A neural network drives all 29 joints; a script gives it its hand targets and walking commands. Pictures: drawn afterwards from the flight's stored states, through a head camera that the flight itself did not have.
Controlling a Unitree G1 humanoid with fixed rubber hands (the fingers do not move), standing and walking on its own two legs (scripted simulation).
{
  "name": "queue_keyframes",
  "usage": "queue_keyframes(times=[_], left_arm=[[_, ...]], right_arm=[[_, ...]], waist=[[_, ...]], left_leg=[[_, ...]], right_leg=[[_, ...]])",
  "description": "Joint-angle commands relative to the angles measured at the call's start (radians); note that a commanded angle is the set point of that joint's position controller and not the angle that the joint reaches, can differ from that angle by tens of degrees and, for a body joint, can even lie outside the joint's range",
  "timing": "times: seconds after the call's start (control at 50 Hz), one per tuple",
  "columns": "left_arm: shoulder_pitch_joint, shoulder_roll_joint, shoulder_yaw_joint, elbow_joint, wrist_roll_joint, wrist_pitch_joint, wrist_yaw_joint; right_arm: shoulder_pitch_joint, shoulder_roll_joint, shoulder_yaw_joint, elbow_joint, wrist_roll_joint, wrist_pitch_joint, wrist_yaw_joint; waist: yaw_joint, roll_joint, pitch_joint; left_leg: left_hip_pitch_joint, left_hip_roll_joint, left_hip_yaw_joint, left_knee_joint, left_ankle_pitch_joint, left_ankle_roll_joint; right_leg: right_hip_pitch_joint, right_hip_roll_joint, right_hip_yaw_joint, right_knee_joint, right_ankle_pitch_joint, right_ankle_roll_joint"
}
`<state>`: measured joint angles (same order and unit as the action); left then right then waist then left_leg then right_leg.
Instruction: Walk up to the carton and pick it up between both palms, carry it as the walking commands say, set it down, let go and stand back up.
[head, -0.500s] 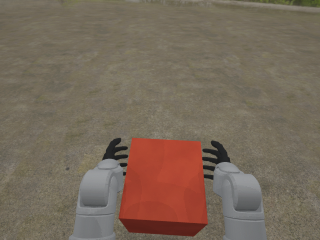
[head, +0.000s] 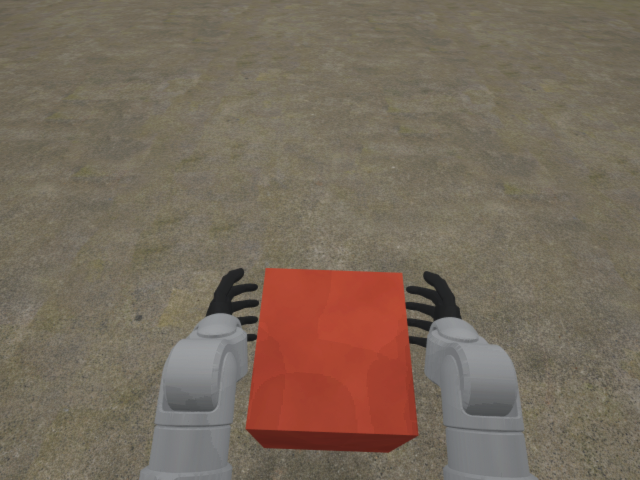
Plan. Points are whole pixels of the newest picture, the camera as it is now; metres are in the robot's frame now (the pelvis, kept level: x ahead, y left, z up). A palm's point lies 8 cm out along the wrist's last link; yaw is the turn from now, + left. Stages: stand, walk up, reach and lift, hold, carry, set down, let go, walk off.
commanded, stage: carry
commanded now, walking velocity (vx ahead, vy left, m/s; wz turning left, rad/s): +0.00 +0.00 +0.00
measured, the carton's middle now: (329, 364) +0.30 +0.00 -0.01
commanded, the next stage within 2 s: hold in 1.62 s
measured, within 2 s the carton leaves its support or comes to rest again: neither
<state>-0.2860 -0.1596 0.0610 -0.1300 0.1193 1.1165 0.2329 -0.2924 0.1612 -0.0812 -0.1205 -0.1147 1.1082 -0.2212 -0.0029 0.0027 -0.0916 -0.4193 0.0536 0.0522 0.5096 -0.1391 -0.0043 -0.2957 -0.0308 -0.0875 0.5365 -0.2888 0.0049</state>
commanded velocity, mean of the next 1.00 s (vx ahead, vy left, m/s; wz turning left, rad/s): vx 0.00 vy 0.00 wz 0.00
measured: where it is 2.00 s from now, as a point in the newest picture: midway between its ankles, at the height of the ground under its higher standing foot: outside the picture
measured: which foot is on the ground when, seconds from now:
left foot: down 0.00-1.00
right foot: down 0.00-1.00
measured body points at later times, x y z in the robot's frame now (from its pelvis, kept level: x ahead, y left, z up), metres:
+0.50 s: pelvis +0.01 +0.00 +0.00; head +0.00 +0.00 +0.45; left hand +0.32 +0.13 +0.07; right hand +0.32 -0.14 +0.07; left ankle +0.08 +0.12 -0.73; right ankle -0.01 -0.12 -0.73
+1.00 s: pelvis +0.01 -0.01 +0.00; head +0.00 -0.01 +0.45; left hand +0.31 +0.12 +0.08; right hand +0.31 -0.15 +0.08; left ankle +0.08 +0.12 -0.73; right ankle -0.01 -0.12 -0.73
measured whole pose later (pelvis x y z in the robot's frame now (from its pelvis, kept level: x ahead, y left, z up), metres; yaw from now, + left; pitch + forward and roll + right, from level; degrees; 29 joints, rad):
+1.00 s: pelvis +0.01 -0.01 +0.00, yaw -1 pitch +2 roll +0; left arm -0.22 -0.15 0.04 -0.13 0.11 1.06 0.21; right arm -0.25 0.15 -0.06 -0.11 -0.11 1.05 -0.20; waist 0.00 0.01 -0.10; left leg -0.39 0.07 0.07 0.51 -0.16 -0.02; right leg -0.27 -0.03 -0.08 0.54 -0.31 0.00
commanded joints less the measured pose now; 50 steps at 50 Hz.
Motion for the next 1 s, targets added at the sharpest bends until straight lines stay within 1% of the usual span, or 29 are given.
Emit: queue_keyframes(times=[0.0, 0.24, 0.44, 0.72, 0.98], left_arm=[[-0.311, -0.967, -0.435, -0.082, -0.279, -0.045, -0.208], [-0.310, -0.930, -0.424, -0.043, -0.256, -0.113, -0.220], [-0.303, -0.919, -0.434, -0.049, -0.254, -0.137, -0.225], [-0.289, -0.925, -0.454, -0.090, -0.265, -0.118, -0.225], [-0.283, -0.936, -0.466, -0.122, -0.278, -0.086, -0.222]], right_arm=[[-0.312, 0.938, 0.435, -0.077, 0.280, -0.038, 0.209], [-0.310, 0.910, 0.422, -0.028, 0.253, -0.106, 0.218], [-0.300, 0.908, 0.429, -0.026, 0.246, -0.130, 0.221], [-0.286, 0.917, 0.452, -0.064, 0.258, -0.111, 0.220], [-0.278, 0.926, 0.466, -0.092, 0.272, -0.078, 0.216]], waist=[[-0.002, 0.010, -0.281], [-0.002, 0.006, -0.273], [-0.002, 0.006, -0.260], [-0.001, 0.002, -0.244], [-0.001, 0.000, -0.237]], left_leg=[[0.195, 0.089, -0.082, -0.032, 0.172, 0.034], [0.193, 0.091, -0.074, -0.030, 0.175, 0.032], [0.188, 0.093, -0.067, -0.038, 0.147, 0.028], [0.183, 0.097, -0.056, -0.041, 0.117, 0.018], [0.185, 0.100, -0.049, -0.039, 0.115, 0.012]], right_leg=[[0.036, -0.095, 0.080, -0.086, 0.124, -0.025], [0.043, -0.099, 0.076, -0.080, 0.135, -0.021], [0.049, -0.096, 0.077, -0.086, 0.128, -0.022], [0.046, -0.101, 0.084, -0.096, 0.122, -0.021], [0.043, -0.104, 0.087, -0.097, 0.124, -0.021]])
